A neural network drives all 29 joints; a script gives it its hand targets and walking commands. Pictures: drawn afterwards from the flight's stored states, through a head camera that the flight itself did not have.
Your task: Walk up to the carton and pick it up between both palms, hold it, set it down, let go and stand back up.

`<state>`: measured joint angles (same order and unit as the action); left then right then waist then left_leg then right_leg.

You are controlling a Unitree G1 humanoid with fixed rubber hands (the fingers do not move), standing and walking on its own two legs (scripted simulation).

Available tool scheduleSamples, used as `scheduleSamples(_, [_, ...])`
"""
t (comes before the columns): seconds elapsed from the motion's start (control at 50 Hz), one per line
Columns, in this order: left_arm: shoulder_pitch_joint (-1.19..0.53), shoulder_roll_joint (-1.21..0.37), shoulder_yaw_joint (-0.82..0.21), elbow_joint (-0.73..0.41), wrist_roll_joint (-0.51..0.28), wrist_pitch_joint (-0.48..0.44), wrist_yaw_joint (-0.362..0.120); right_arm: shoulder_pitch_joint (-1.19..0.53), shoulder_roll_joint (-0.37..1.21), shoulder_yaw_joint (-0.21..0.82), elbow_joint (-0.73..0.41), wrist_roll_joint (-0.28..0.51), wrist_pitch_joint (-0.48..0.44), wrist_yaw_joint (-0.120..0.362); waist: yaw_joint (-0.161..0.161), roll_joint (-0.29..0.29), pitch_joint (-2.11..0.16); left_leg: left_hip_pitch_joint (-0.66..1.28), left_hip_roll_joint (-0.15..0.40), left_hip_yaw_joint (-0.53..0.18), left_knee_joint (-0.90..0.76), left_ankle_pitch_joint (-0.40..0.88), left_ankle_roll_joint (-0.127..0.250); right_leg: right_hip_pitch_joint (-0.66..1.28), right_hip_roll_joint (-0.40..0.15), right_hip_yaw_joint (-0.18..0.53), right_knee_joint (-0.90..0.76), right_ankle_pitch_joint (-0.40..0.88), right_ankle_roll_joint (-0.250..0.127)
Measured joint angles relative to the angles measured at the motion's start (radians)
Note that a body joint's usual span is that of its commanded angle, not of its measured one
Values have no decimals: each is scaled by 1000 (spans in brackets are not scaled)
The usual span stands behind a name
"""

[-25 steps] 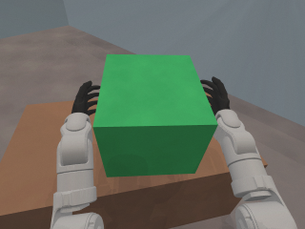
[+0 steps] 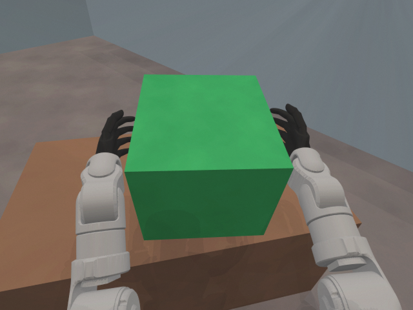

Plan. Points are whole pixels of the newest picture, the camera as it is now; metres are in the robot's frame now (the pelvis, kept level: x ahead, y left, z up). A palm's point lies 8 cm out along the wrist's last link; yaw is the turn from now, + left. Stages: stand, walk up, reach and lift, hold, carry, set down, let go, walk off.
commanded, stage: hold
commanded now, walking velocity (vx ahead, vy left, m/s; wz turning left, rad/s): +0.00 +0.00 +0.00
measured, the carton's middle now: (202, 153) +0.41 +0.02 +0.13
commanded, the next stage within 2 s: none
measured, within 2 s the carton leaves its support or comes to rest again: neither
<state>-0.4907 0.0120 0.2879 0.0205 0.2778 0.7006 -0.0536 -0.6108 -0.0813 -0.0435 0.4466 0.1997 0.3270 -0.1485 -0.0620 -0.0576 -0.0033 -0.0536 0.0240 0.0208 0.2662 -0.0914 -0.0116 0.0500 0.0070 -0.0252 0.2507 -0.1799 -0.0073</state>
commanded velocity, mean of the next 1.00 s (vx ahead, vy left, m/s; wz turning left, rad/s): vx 0.00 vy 0.00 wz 0.00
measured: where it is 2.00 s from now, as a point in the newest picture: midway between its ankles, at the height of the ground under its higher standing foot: outside the picture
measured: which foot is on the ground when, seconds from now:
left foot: down 0.00-1.00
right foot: down 0.00-1.00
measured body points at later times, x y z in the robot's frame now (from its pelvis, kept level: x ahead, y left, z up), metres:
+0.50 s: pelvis +0.00 +0.00 +0.00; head -0.05 +0.03 +0.45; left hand +0.36 +0.19 +0.19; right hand +0.38 -0.16 +0.19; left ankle +0.04 +0.13 -0.75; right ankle -0.02 -0.11 -0.75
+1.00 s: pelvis +0.00 +0.00 +0.00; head -0.05 +0.02 +0.45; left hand +0.36 +0.19 +0.18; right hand +0.37 -0.15 +0.19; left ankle +0.04 +0.13 -0.75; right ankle -0.02 -0.11 -0.75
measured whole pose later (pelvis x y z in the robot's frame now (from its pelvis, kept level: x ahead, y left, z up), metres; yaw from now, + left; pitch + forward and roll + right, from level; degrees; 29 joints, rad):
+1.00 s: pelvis +0.00 +0.00 +0.00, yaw +0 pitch -7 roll +0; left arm -0.47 0.01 0.28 -0.01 0.27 0.71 -0.05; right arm -0.60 -0.08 -0.04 0.42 0.21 0.33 -0.15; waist -0.06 -0.05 0.00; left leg -0.05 0.02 0.02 0.27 -0.10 -0.01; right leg 0.05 0.01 -0.03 0.25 -0.18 -0.01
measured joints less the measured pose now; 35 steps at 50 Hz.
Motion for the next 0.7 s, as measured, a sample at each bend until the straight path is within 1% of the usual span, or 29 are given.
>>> scheduleSamples(0.2, [-10, 1, -1, 4, -1, 1, 2, -6, 1, -9, 3, -1, -2, 2, 6, -2, -2, -5, -2, 2, 0, 2, 3, -7, -2, 2, 2, 2, 2])
scheduleSamples(0.28, [-17, -1, 1, 14, 4, 0, 3, -13, 3, -16, 15, -13, -4, 8, 10, 0, -5, -4, -4, 5, -3, 3, 5, -8, -4, 4, 2, 3, 4])
scheduleSamples(0.52, [-16, -3, -3, 13, 4, -3, 7, -13, 0, -18, 16, -10, -9, 11, 4, 2, -3, -8, -4, 5, 0, -2, 4, -10, -4, 5, 0, 1, 4])
scheduleSamples(0.7, [5, -6, -6, -13, 3, 0, 7, -1, -5, -2, -2, 5, -8, 5, 1, -2, 0, 2, -1, 6, 3, -9, 1, 0, -1, 6, -2, -3, 1])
